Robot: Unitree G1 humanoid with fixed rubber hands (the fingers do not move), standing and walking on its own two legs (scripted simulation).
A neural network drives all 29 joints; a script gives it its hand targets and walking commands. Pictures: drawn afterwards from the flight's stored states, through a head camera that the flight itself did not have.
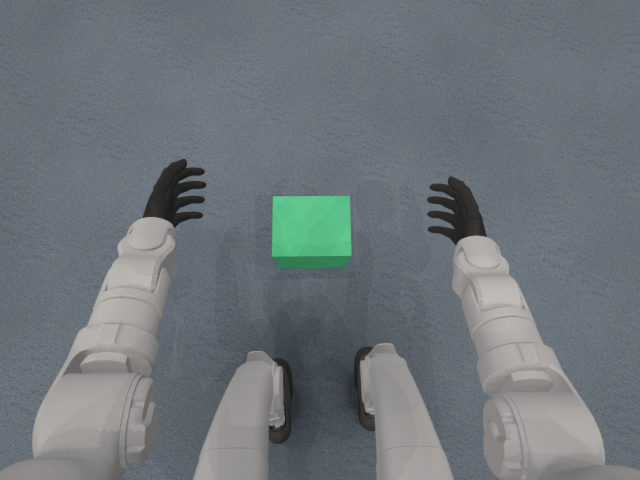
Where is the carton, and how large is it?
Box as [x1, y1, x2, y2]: [272, 196, 351, 268]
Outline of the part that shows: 273,196 272,256 280,268 345,267 351,255 349,196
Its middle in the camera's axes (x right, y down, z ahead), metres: -0.03 -0.01 +1.00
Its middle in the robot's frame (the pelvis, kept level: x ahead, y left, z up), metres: +0.49 +0.02 -0.59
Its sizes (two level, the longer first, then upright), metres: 0.183 0.145 0.205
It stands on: the floor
